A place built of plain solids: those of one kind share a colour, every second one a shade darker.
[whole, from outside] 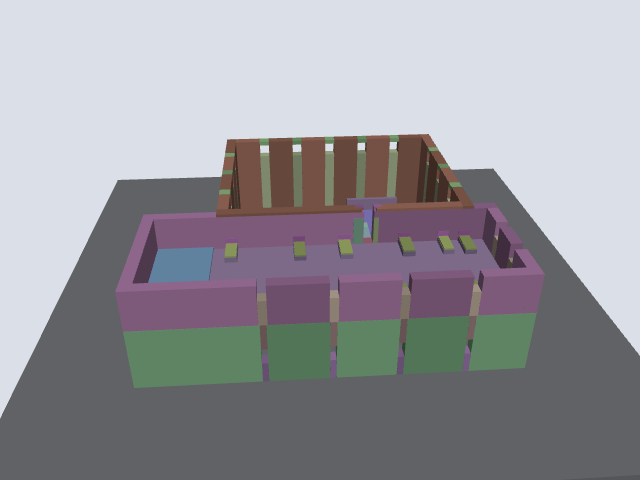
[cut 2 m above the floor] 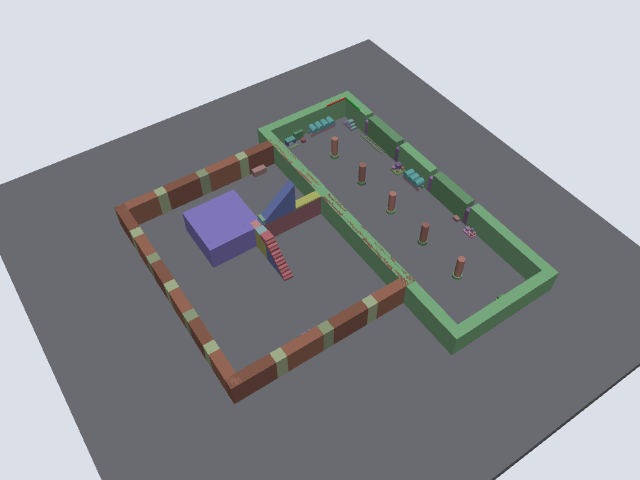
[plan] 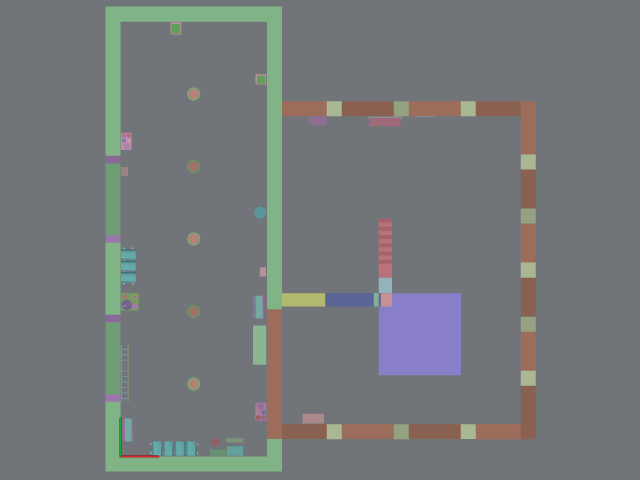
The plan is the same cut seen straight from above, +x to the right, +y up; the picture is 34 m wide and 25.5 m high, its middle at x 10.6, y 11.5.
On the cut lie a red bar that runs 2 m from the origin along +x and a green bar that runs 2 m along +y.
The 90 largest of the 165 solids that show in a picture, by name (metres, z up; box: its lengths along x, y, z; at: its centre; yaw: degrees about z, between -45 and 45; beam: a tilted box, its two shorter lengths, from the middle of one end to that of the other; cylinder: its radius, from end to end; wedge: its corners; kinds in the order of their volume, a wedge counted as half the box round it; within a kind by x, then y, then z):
{
 "wall_vestibule_1": {"box": [0.8, 6.9, 7.68], "at": [8.18, 4.37, 3.54]},
 "wall_vestibule_2": {"box": [0.8, 10.05, 7.68], "at": [8.18, 13.85, 3.54]},
 "wall_vestibule_3": {"box": [3.18, 0.8, 7.68], "at": [9.37, 1.32, 3.54]},
 "wall_vestibule_4": {"box": [3.18, 0.8, 7.68], "at": [9.37, 18.48, 3.54]},
 "wall_vestibule_5": {"box": [2.76, 0.8, 7.68], "at": [13.14, 1.32, 3.54]},
 "wall_vestibule_6": {"box": [2.76, 0.8, 7.68], "at": [13.14, 18.48, 3.54]},
 "wall_vestibule_7": {"box": [2.76, 0.8, 7.68], "at": [16.7, 1.32, 3.54]},
 "wall_vestibule_8": {"box": [2.76, 0.8, 7.68], "at": [16.7, 18.48, 3.54]},
 "wall_vestibule_9": {"box": [3.18, 0.8, 7.68], "at": [20.47, 1.32, 3.54]},
 "wall_vestibule_10": {"box": [3.18, 0.8, 7.68], "at": [20.47, 18.48, 3.54]},
 "wall_vestibule_11": {"box": [0.8, 2.84, 7.68], "at": [21.66, 2.34, 3.54]},
 "wall_vestibule_12": {"box": [0.8, 2.07, 7.68], "at": [21.66, 5.59, 3.54]},
 "wall_vestibule_13": {"box": [0.8, 2.07, 7.68], "at": [21.66, 8.46, 3.54]},
 "wall_vestibule_14": {"box": [0.8, 2.07, 7.68], "at": [21.66, 11.33, 3.54]},
 "wall_vestibule_15": {"box": [0.8, 2.07, 7.68], "at": [21.66, 14.21, 3.54]},
 "wall_vestibule_16": {"box": [0.8, 2.84, 7.68], "at": [21.66, 17.46, 3.54]},
 "wall_undercroft_1": {"box": [0.8, 3.71, 4.67], "at": [-0.4, 1.05, 2.04]},
 "wall_undercroft_2": {"box": [0.8, 3.82, 4.67], "at": [-0.4, 5.22, 2.04]},
 "wall_undercroft_3": {"box": [0.8, 3.82, 4.67], "at": [-0.4, 9.44, 2.04]},
 "wall_undercroft_4": {"box": [0.8, 3.82, 4.67], "at": [-0.4, 13.66, 2.04]},
 "wall_undercroft_5": {"box": [0.8, 7.93, 4.67], "at": [-0.4, 19.93, 2.04]},
 "wall_undercroft_6": {"box": [9.38, 0.8, 4.67], "at": [3.89, -0.4, 2.04]},
 "wall_undercroft_7": {"box": [9.38, 0.8, 4.67], "at": [3.89, 23.5, 2.04]},
 "wall_undercroft_8": {"box": [0.8, 24.7, 4.67], "at": [8.18, 11.55, 2.04]},
 "wall_dorter_1": {"box": [0.8, 3.63, 2.8], "at": [-0.4, 1.02, 5.78]},
 "wall_dorter_2": {"box": [0.8, 3.67, 2.8], "at": [-0.4, 5.22, 5.78]},
 "wall_dorter_3": {"box": [0.8, 3.67, 2.8], "at": [-0.4, 9.44, 5.78]},
 "wall_dorter_4": {"box": [0.8, 3.67, 2.8], "at": [-0.4, 13.66, 5.78]},
 "wall_dorter_5": {"box": [0.8, 7.86, 2.8], "at": [-0.4, 19.97, 5.78]},
 "wall_dorter_6": {"box": [2.9, 0.8, 2.8], "at": [0.65, -0.4, 5.78]},
 "wall_dorter_7": {"box": [2.19, 0.8, 2.8], "at": [3.89, -0.4, 5.78]},
 "wall_dorter_8": {"box": [9.38, 0.8, 2.8], "at": [3.89, 23.5, 5.78]},
 "wall_dorter_9": {"box": [2.9, 0.8, 2.8], "at": [7.13, -0.4, 5.78]},
 "wall_dorter_10": {"box": [0.8, 8.77, 2.8], "at": [8.18, 3.58, 5.78]},
 "wall_dorter_11": {"box": [0.8, 15.22, 2.8], "at": [8.18, 16.29, 5.78]},
 "floor_dorter_1": {"box": [7.78, 23.1, 0.4], "at": [3.89, 11.55, 4.48]},
 "floor_podium_1": {"box": [4.37, 3.66, 2.46], "at": [15.9, 6.14, 0.93]},
 "floor_podium_2": {"box": [3.66, 0.71, 2.46], "at": [16.26, 8.32, 0.93]},
 "wall_vestibule_under_light_1": {"box": [0.8, 0.8, 6.33], "at": [11.36, 1.32, 2.87]},
 "wall_vestibule_under_light_2": {"box": [0.8, 0.8, 6.33], "at": [11.36, 18.48, 2.87]},
 "wall_vestibule_under_light_3": {"box": [0.8, 0.8, 6.33], "at": [14.92, 1.32, 2.87]},
 "wall_vestibule_under_light_4": {"box": [0.8, 0.8, 6.33], "at": [14.92, 18.48, 2.87]},
 "wall_vestibule_under_light_5": {"box": [0.8, 0.8, 6.33], "at": [18.48, 1.32, 2.87]},
 "wall_vestibule_under_light_6": {"box": [0.8, 0.8, 6.33], "at": [18.48, 18.48, 2.87]},
 "wall_vestibule_under_light_7": {"box": [0.8, 0.8, 6.33], "at": [21.66, 4.16, 2.87]},
 "wall_vestibule_under_light_8": {"box": [0.8, 0.8, 6.33], "at": [21.66, 7.03, 2.87]},
 "wall_vestibule_under_light_9": {"box": [0.8, 0.8, 6.33], "at": [21.66, 9.9, 2.87]},
 "wall_vestibule_under_light_10": {"box": [0.8, 0.8, 6.33], "at": [21.66, 12.77, 2.87]},
 "wall_vestibule_under_light_11": {"box": [0.8, 0.8, 6.33], "at": [21.66, 15.64, 2.87]},
 "mass_under_upper_1": {"box": [5.85, 0.71, 2.16], "at": [11.5, 8.32, 0.78]},
 "mass_under_head_1": {"box": [2.3, 0.71, 2.52], "at": [9.73, 8.32, 3.12]},
 "mass_under_head_2": {"box": [0.71, 1.55, 2.16], "at": [14.07, 9.45, 0.78]},
 "wall_dorter_under_light_1": {"box": [0.8, 0.55, 1.75], "at": [-0.4, 3.11, 5.25]},
 "wall_dorter_under_light_2": {"box": [0.8, 0.55, 1.75], "at": [-0.4, 7.33, 5.25]},
 "wall_dorter_under_light_3": {"box": [0.8, 0.55, 1.75], "at": [-0.4, 11.55, 5.25]},
 "wall_dorter_under_light_4": {"box": [0.8, 0.55, 1.75], "at": [-0.4, 15.77, 5.25]},
 "wall_dorter_under_light_5": {"box": [0.7, 0.8, 1.75], "at": [2.44, -0.4, 5.25]},
 "wall_dorter_under_light_6": {"box": [0.7, 0.8, 1.75], "at": [5.33, -0.4, 5.25]},
 "fill_under_steps_1": {"wedge": [[10.87, 7.97, 1.86], [10.87, 7.97, 4.48], [10.87, 8.68, 1.86], [10.87, 8.68, 4.48], [13.92, 7.97, 1.86], [13.92, 7.97, 1.92], [13.92, 8.68, 1.86], [13.92, 8.68, 1.92]]},
 "fill_under_steps_2": {"wedge": [[13.72, 10.22, -0.3], [13.72, 10.22, 1.93], [13.72, 12.86, -0.3], [13.72, 12.86, -0.24], [14.43, 10.22, -0.3], [14.43, 10.22, 1.93], [14.43, 12.86, -0.3], [14.43, 12.86, -0.24]]},
 "floor_dais_1": {"box": [7.78, 3.85, 0.16], "at": [3.89, 21.18, 4.76]},
 "bed_frame_dorter_1": {"box": [1.99, 0.89, 0.35], "at": [6.75, 10.06, 4.86]},
 "bed_frame_dorter_2": {"box": [1.98, 0.83, 0.31], "at": [6.76, 1.42, 4.83]},
 "bed_frame_dorter_3": {"box": [1.96, 0.87, 0.38], "at": [6.77, 5.75, 4.87]},
 "bed_frame_dorter_4": {"box": [1.96, 0.84, 0.31], "at": [6.77, 13.24, 4.84]},
 "bed_frame_dorter_5": {"box": [1.87, 0.77, 0.34], "at": [6.81, 2.95, 4.85]},
 "bed_frame_dorter_6": {"box": [1.86, 0.85, 0.38], "at": [6.82, 17.96, 4.87]},
 "pier_undercroft_1": {"cylinder": 0.27, "from": [3.89, 3.85, 0.28], "to": [3.89, 3.85, 2.59]},
 "pier_undercroft_2": {"cylinder": 0.27, "from": [3.89, 7.7, 0.28], "to": [3.89, 7.7, 2.59]},
 "pier_undercroft_3": {"cylinder": 0.27, "from": [3.89, 11.55, 0.26], "to": [3.89, 11.55, 2.59]},
 "pier_undercroft_4": {"cylinder": 0.27, "from": [3.89, 15.4, 0.28], "to": [3.89, 15.4, 2.59]},
 "pier_undercroft_5": {"cylinder": 0.27, "from": [3.89, 19.25, 0.24], "to": [3.89, 19.25, 2.59]},
 "wall_undercroft_over_light_1": {"box": [0.8, 0.4, 1.82], "at": [-0.4, 3.11, 3.46]},
 "wall_undercroft_over_light_2": {"box": [0.8, 0.4, 1.82], "at": [-0.4, 7.33, 3.46]},
 "wall_undercroft_over_light_3": {"box": [0.8, 0.4, 1.82], "at": [-0.4, 11.55, 3.46]},
 "wall_undercroft_over_light_4": {"box": [0.8, 0.4, 1.82], "at": [-0.4, 15.77, 3.46]},
 "wall_undercroft_under_light_1": {"box": [0.8, 0.4, 1.75], "at": [-0.4, 3.11, 0.57]},
 "wall_undercroft_under_light_2": {"box": [0.8, 0.4, 1.75], "at": [-0.4, 7.33, 0.57]},
 "wall_undercroft_under_light_3": {"box": [0.8, 0.4, 1.75], "at": [-0.4, 11.55, 0.57]},
 "wall_undercroft_under_light_4": {"box": [0.8, 0.4, 1.75], "at": [-0.4, 15.77, 0.57]},
 "parapet_podium_1": {"box": [0.3, 4.37, 1.04], "at": [17.94, 6.49, 2.68]},
 "wall_wallhead_1": {"box": [0.45, 0.6, 3.0], "at": [8.36, 7.67, 5.88]},
 "jamb_wall_head_1": {"box": [0.8, 0.35, 2.05], "at": [8.18, 7.79, 5.71]},
 "aumbry_carcase_vestibule_1": {"box": [0.96, 0.43, 1.13], "at": [10.48, 17.83, 0.65]},
 "settle_locker_vestibule_1": {"box": [1.71, 0.47, 0.49], "at": [14.04, 17.77, 0.19]},
 "chest_vestibule_1": {"box": [1.15, 0.52, 0.58], "at": [10.24, 2.01, 0.24]},
 "threshold_wall_head_1": {"box": [0.8, 1.41, 0.3], "at": [8.18, 8.32, 4.53]},
 "floor_head_the_stone_1": {"box": [1.59, 0.71, 0.3], "at": [9.37, 8.32, 4.53]},
 "cask_undercroft_1": {"cylinder": 0.32, "from": [7.42, 12.95, 0.0], "to": [7.42, 12.95, 0.82]},
 "floor_turn_1": {"box": [1.08, 0.71, 0.3], "at": [13.89, 8.32, 2.01]}
}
